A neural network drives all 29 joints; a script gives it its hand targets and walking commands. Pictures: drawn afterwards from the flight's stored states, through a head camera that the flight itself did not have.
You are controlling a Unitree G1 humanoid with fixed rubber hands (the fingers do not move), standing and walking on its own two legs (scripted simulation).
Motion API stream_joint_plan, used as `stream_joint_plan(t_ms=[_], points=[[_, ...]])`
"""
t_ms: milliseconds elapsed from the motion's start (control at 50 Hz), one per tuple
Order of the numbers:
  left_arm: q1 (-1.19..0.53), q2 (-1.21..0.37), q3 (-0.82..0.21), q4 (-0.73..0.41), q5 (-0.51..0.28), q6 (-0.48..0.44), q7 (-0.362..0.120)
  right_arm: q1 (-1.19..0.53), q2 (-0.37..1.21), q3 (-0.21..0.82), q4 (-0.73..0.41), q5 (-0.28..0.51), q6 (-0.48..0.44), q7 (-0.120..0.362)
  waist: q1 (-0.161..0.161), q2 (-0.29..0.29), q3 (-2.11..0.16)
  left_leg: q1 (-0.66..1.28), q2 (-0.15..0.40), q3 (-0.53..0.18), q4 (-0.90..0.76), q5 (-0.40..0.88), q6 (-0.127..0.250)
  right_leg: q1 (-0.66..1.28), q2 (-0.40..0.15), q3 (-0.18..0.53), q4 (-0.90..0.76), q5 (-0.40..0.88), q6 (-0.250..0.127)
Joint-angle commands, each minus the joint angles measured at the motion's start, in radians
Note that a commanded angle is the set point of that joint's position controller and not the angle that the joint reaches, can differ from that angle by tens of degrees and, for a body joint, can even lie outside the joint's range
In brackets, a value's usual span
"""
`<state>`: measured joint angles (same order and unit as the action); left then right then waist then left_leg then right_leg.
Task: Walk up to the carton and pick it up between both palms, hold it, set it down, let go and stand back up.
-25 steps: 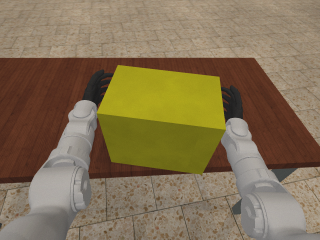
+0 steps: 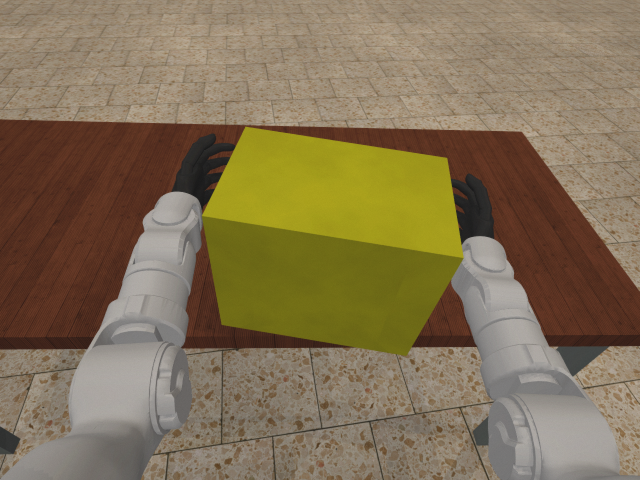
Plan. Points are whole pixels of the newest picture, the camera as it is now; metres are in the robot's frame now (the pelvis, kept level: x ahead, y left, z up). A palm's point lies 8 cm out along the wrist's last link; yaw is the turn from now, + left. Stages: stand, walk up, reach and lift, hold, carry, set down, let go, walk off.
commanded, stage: reach and lift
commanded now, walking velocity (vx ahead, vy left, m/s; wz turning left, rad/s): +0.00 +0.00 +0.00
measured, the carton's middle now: (328, 245) +0.41 -0.02 +0.07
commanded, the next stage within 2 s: none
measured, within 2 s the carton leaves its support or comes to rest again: neither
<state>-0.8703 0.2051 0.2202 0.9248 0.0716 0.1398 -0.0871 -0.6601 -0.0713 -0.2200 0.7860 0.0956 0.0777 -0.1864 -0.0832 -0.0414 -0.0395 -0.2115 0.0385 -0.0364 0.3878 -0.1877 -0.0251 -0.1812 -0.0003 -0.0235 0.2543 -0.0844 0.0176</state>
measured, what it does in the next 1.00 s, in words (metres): stands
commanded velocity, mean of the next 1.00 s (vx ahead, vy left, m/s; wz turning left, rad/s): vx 0.00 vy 0.00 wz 0.00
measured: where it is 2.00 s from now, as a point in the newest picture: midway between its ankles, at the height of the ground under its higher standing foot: outside the picture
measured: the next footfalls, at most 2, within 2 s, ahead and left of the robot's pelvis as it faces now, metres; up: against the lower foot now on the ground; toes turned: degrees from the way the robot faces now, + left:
none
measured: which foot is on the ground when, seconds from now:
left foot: down 0.00-1.00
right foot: down 0.00-1.00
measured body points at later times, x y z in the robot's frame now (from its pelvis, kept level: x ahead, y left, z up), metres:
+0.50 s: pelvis +0.00 +0.00 +0.00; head -0.02 +0.03 +0.45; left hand +0.43 +0.17 +0.18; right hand +0.39 -0.20 +0.15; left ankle +0.01 +0.13 -0.75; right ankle +0.03 -0.13 -0.75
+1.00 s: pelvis +0.00 +0.00 +0.00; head -0.04 +0.03 +0.45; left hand +0.41 +0.18 +0.22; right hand +0.40 -0.19 +0.20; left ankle +0.01 +0.13 -0.75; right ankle +0.03 -0.13 -0.75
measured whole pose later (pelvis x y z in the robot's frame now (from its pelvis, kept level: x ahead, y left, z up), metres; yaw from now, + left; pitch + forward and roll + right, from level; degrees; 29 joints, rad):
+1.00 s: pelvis +0.00 +0.00 +0.00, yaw +0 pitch +0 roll -1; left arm -0.83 0.16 0.22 0.45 0.12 0.63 -0.02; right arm -0.79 -0.17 -0.20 0.67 0.14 0.40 -0.11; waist -0.05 -0.04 -0.11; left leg -0.21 0.04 -0.04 0.39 -0.18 -0.03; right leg -0.18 0.00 -0.02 0.25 -0.08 0.02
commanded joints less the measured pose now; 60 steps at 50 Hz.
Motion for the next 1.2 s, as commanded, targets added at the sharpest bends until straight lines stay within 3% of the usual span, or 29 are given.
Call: stream_joint_plan(t_ms=[0,220,480,760,1020,1180], points=[[-0.52,-0.639,-0.293,-0.255,-0.036,0.003,-0.11,-0.723,0.519,0.388,-0.324,0.016,-0.052,0.208,0.014,0.084,-0.465,0.26,-0.063,0.058,-0.08,0.236,-0.015,0.185,0.037,-0.036,-0.027,0.036,-0.019],[-0.395,-0.648,-0.296,-0.343,-0.017,0.123,-0.101,-0.73,0.49,0.433,-0.381,0.079,-0.003,0.198,0.046,0.071,-0.459,0.255,-0.071,0.062,-0.06,0.316,-0.023,0.238,0.044,-0.027,-0.015,0.097,-0.017],[-0.402,-0.685,-0.331,-0.535,-0.018,0.282,-0.074,-0.852,0.442,0.439,-0.473,0.136,0.069,0.212,0.048,0.074,-0.506,0.227,-0.07,0.041,-0.05,0.309,-0.034,0.247,0.055,-0.034,-0.002,0.086,-0.021],[-0.494,-0.656,-0.269,-0.597,-0.013,0.425,-0.059,-0.937,0.4,0.378,-0.354,0.18,0.188,0.241,0.046,0.064,-0.447,0.148,-0.076,0.037,-0.088,0.182,-0.016,0.257,0.051,-0.013,-0.002,0.01,-0.025],[-0.54,-0.64,-0.279,-0.706,-0.056,0.505,-0.057,-0.973,0.398,0.409,-0.37,0.268,0.28,0.242,0.031,0.077,-0.509,0.137,-0.077,0.02,-0.065,0.253,-0.02,0.315,0.058,0.007,0.011,0.097,-0.023],[-0.58,-0.643,-0.282,-0.697,-0.066,0.544,-0.058,-1.016,0.388,0.397,-0.336,0.285,0.329,0.247,0.025,0.093,-0.468,0.103,-0.074,0.017,-0.078,0.196,-0.019,0.295,0.058,0.015,0.006,0.053,-0.028]])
